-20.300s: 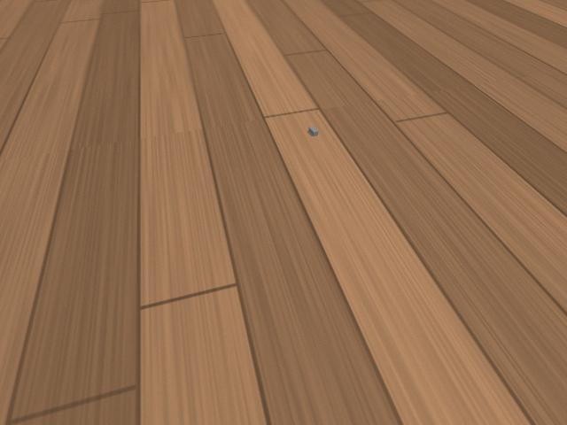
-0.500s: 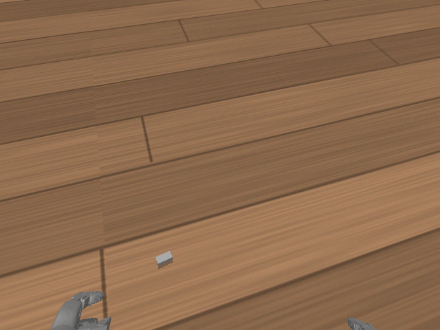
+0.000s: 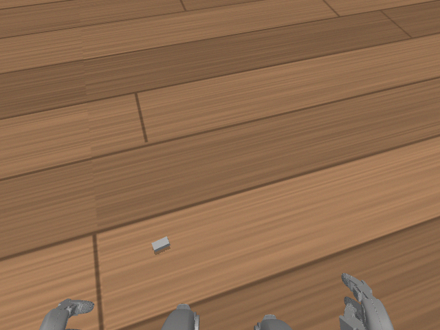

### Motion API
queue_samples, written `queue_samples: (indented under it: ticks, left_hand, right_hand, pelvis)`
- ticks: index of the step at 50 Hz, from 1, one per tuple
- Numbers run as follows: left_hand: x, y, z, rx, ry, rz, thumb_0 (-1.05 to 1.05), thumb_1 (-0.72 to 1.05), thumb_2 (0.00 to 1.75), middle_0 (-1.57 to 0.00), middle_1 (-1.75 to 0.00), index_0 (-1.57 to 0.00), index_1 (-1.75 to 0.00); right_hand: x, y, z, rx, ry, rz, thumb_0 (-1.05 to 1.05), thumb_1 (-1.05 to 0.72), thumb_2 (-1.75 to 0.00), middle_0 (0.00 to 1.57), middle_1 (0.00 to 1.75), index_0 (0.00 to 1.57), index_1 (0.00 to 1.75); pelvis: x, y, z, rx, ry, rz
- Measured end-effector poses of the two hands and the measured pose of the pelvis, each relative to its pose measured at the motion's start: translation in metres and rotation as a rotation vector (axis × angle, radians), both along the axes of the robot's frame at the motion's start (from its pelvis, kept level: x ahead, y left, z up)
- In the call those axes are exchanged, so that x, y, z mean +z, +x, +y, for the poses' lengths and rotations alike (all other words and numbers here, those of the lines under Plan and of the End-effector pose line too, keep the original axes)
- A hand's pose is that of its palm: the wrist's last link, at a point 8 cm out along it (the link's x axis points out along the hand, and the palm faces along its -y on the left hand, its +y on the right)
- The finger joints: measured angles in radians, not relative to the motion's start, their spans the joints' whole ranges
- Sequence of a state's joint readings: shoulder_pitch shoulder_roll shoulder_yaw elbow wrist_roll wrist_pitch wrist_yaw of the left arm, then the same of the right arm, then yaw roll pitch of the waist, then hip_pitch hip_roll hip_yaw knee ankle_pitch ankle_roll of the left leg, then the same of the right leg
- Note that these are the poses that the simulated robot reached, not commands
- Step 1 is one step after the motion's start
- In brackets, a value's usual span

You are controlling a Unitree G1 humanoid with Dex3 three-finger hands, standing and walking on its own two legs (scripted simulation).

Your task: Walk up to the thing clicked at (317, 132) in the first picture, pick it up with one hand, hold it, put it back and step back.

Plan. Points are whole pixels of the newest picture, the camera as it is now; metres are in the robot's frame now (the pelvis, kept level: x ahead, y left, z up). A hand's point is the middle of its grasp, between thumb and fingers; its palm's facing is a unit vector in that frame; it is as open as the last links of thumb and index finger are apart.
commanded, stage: rise first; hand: left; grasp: from above
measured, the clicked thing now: (161, 244) +0.47 +0.26 -0.68
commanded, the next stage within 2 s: none
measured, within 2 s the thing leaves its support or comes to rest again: neither
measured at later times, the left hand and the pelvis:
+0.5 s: hand out of the picture +0.12 +0.28 -0.18, palm faces -0.19 -0.81 -0.55, open 13.0 cm; pelvis -0.02 +0.00 -0.05, yaw +0 degrees
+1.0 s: hand (114, 288) +0.26 +0.32 -0.38, palm faces -0.37 -0.28 -0.88, open 11.8 cm; pelvis -0.09 -0.01 -0.24, yaw -4 degrees
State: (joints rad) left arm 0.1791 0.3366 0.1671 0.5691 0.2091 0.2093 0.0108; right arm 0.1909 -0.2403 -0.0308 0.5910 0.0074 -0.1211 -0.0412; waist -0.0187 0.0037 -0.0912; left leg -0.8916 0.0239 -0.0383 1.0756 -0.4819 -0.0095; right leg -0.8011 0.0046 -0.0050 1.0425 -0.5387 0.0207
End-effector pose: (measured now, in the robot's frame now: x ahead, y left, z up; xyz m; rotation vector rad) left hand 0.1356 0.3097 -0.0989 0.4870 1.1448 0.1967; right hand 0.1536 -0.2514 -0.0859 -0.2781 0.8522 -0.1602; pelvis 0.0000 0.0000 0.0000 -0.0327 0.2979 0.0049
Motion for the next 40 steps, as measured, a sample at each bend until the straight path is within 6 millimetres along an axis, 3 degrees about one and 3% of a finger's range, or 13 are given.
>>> queue_samples:
  ticks: [9, 24, 28, 33, 40]
  left_hand:
    - [-0.011, 0.004, -0.001, -0.044, 0.031, 0.015, -0.01, -0.37, 0.75, -0.38, -0.8, -0.36, -0.81]
    - [-0.035, -0.015, 0.004, -0.103, 0.092, 0.005, 0.0, -0.38, 0.75, -0.37, -0.82, -0.36, -0.82]
    - [-0.05, -0.015, 0.008, -0.15, 0.124, 0.009, 0.0, -0.39, 0.75, -0.38, -0.82, -0.37, -0.83]
    - [-0.087, 0.005, 0.022, -0.267, 0.223, 0.005, -0.01, -0.37, 0.74, -0.38, -0.83, -0.37, -0.83]
    - [-0.143, 0.066, 0.016, -0.484, 0.378, -0.111, -0.01, -0.31, 0.71, -0.4, -0.81, -0.4, -0.81]
  right_hand:
    - [-0.013, 0.011, 0.006, 0.02, 0.01, -0.037, 0.01, -0.98, -0.91, 0.2, 0.3, 0.21, 0.3]
    - [-0.045, 0.0, 0.012, 0.044, 0.025, -0.036, 0.01, -1.0, -0.91, 0.2, 0.3, 0.21, 0.3]
    - [-0.057, -0.002, 0.012, 0.061, 0.02, -0.047, 0.01, -1.0, -0.92, 0.2, 0.3, 0.21, 0.3]
    - [-0.091, -0.005, 0.006, 0.091, 0.0, -0.049, 0.01, -1.0, -0.92, 0.2, 0.3, 0.21, 0.3]
    - [-0.165, -0.022, -0.011, 0.079, -0.022, 0.02, 0.01, -0.98, -0.91, 0.2, 0.3, 0.21, 0.3]
  pelvis:
    - [-0.016, 0.001, 0.001, 0.0, -0.008, 0.044]
    - [-0.048, -0.018, 0.002, -0.001, -0.02, 0.093]
    - [-0.06, -0.026, 0.003, 0.001, -0.021, 0.112]
    - [-0.091, -0.038, 0.001, -0.003, -0.016, 0.165]
    - [-0.152, -0.055, 0.0, -0.021, -0.017, 0.249]
